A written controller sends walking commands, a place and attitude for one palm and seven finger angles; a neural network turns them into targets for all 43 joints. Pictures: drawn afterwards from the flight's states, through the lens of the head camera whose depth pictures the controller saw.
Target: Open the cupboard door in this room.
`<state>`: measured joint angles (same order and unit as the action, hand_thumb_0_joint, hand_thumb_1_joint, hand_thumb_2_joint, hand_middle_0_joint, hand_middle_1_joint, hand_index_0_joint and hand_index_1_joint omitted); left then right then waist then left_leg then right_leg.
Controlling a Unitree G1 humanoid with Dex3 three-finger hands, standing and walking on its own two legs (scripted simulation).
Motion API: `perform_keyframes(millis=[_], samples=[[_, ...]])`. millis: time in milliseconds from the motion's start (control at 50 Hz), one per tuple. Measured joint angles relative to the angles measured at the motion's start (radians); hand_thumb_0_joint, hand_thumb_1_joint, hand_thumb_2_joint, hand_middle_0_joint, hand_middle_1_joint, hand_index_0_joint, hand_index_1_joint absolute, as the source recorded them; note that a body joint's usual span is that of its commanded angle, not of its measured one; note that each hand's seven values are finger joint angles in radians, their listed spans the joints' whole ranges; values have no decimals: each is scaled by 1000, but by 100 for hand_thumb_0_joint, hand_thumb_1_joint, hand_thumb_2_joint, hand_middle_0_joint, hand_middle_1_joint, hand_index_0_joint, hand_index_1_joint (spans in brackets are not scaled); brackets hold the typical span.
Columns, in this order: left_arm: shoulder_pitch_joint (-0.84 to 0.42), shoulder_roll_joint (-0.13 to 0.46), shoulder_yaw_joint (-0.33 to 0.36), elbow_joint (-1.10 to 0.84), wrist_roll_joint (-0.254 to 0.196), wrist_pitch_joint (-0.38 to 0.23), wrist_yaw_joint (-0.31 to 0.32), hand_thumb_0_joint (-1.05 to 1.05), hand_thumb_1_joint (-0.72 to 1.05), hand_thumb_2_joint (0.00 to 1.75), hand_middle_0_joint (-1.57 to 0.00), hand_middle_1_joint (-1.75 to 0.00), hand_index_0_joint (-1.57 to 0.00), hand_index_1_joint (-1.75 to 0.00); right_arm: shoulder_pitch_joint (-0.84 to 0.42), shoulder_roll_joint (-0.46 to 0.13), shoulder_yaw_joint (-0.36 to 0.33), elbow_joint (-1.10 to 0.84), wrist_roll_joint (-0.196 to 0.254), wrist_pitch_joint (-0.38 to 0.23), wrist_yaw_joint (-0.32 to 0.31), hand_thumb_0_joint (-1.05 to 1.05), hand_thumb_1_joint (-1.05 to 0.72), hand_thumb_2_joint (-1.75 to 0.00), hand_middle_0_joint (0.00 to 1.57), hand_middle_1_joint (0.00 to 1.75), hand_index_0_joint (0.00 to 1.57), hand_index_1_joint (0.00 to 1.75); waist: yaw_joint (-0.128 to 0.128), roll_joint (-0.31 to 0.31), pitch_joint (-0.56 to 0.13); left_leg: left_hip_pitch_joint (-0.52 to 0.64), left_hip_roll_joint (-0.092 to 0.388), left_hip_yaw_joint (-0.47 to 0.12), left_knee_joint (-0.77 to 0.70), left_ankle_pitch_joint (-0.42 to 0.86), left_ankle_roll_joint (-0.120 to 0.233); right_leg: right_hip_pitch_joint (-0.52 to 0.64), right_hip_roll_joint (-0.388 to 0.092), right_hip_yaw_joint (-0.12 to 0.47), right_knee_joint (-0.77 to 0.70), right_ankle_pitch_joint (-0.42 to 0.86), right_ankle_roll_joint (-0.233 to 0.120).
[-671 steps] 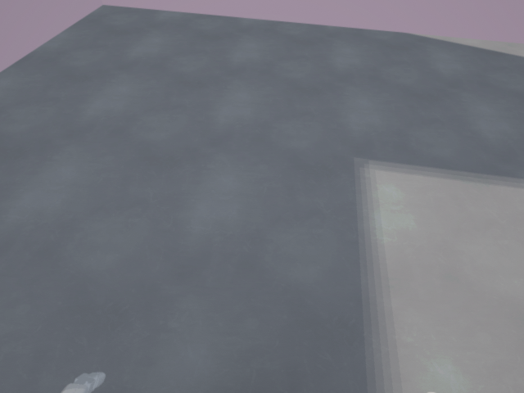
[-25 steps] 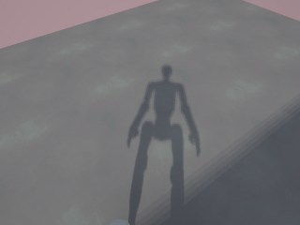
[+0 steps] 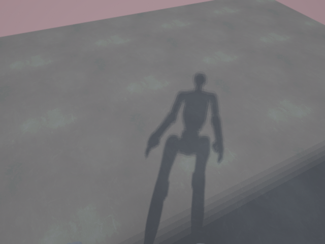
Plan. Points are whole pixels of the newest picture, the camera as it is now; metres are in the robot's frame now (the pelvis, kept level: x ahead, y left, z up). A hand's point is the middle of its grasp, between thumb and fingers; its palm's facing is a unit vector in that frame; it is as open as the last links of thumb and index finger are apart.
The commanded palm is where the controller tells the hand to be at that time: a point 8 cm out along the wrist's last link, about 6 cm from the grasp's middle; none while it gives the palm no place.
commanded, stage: turn or walk to find it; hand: left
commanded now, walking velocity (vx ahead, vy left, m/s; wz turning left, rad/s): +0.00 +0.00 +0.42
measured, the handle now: out of the picture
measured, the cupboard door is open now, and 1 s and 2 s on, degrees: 0 0 0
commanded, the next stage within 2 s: none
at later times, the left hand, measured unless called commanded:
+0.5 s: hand out of the picture -0.03 +0.16 -0.16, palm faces +0.27 -0.93 -0.26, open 7.3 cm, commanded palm none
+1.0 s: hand out of the picture -0.06 +0.22 -0.16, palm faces +0.44 -0.87 -0.25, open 7.4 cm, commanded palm none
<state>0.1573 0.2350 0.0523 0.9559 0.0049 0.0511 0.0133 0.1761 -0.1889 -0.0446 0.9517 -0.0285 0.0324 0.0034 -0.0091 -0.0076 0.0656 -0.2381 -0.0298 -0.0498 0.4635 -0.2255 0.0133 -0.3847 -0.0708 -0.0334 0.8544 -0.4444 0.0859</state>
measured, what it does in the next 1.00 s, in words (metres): steps on the spot, turning left: right foot, then left foot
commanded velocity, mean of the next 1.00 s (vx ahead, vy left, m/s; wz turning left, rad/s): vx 0.00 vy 0.00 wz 0.42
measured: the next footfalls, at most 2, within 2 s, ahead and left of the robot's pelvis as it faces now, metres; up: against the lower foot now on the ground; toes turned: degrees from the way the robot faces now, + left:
right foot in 0.08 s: +0.03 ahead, -0.13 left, +0.00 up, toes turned -2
left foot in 0.62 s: -0.04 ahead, +0.10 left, +0.00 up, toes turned +22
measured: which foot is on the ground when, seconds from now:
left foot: down 0.00-0.10, up 0.12-0.60, down 0.62-1.00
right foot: up 0.00-0.06, down 0.08-0.62, up 0.64-1.00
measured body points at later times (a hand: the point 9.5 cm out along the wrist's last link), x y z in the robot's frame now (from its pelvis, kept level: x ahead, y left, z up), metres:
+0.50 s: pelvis -0.02 -0.04 +0.00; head +0.01 -0.05 +0.45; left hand -0.04 +0.21 -0.14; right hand +0.08 -0.28 -0.16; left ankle -0.09 +0.11 -0.68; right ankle -0.01 -0.12 -0.74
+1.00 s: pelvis -0.05 +0.00 +0.00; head -0.03 +0.02 +0.45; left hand -0.09 +0.27 -0.14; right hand +0.11 -0.19 -0.14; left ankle -0.08 +0.09 -0.74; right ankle -0.01 -0.15 -0.68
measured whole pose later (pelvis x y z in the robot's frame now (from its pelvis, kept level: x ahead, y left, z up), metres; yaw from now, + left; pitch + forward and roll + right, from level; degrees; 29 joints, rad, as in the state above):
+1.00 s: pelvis -0.05 +0.00 +0.00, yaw +25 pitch +0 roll +0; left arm 0.15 0.24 0.06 0.96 0.01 0.06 0.02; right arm 0.19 -0.18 -0.04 0.96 -0.03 0.03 0.00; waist -0.01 -0.02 0.06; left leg -0.24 -0.05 -0.04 0.44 -0.21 0.04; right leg -0.42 -0.08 -0.02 0.95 -0.43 0.09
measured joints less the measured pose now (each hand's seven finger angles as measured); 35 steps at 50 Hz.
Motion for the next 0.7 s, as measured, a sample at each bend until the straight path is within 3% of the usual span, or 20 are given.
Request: perform_keyframes(millis=[80,120,160,220,300,400,540,580,620,660,700], samples=[[-24,-21,-9,-29,-4,-23,-1,0,91,90,-19,-30,-20,-29,32,-16,-14,11,1,13,1,1,-90,-90,20,30,21,30,-16,23,-3,-51,-14,-29,57,-13,-27,101,24,-16,-248,111,-12],[-29,-45,-16,-33,4,-41,1,0,91,90,-19,-30,-20,-29,41,-36,-27,21,7,22,1,1,-90,-90,20,30,21,30,-21,65,6,-93,-7,-53,155,-101,-35,116,43,-47,-275,140,-83],[-18,-59,-25,-42,7,-48,2,0,91,90,-20,-30,-20,-29,52,-46,-37,29,6,36,1,1,-90,-90,20,30,20,30,-25,69,5,-163,-26,-43,354,-221,-35,122,27,-69,-272,130,-118],[5,-74,-27,-41,5,-44,6,0,91,90,-20,-30,-20,-29,65,-59,-48,43,1,48,9,1,-90,-90,20,30,20,30,-23,66,0,-237,-18,-18,607,-200,-44,153,9,-93,-319,146,-127],[30,-83,-29,-27,4,-46,8,0,91,90,-20,-30,-20,-30,81,-68,-52,55,0,49,15,1,-91,-90,19,30,20,30,-27,62,-2,-261,23,-9,722,-123,-70,184,-2,-136,-367,168,-130],[57,-82,-24,-12,9,-51,12,0,91,90,-20,-30,-20,-30,76,-65,-48,71,1,58,14,1,-91,-90,19,30,20,30,-12,43,2,-223,63,5,662,-139,-90,190,-19,-183,-373,168,-131],[86,-46,-12,15,21,-44,7,0,91,90,-20,-30,-20,-30,4,-49,-28,56,11,46,11,1,-91,-90,19,30,20,30,28,5,23,-107,70,77,369,-226,-77,164,-58,-232,-325,153,-109],[94,-29,-6,26,20,-40,6,0,91,90,-20,-30,-20,-30,-19,-43,-21,41,14,34,10,1,-91,-90,19,30,20,30,36,-7,25,-66,64,100,265,-198,-68,151,-71,-248,-295,142,-96],[107,-12,0,34,14,-31,5,0,91,90,-20,-30,-20,-30,-34,-41,-16,22,14,15,13,1,-91,-90,19,30,20,30,37,-13,18,-9,60,115,116,-81,-51,128,-85,-265,-237,117,-77],[104,13,8,46,8,-10,8,0,91,90,-20,-30,-20,-30,-53,-23,-12,12,10,0,12,1,-91,-90,19,30,20,30,44,-49,23,-17,35,120,135,-82,-8,75,-90,-196,-108,-2,-48],[101,26,12,56,8,13,10,0,91,90,-20,-30,-20,-29,-57,-11,-3,3,6,-6,9,1,-91,-90,19,30,20,30,47,-56,15,-9,31,115,128,-99,19,19,-61,-126,37,-74,-36]])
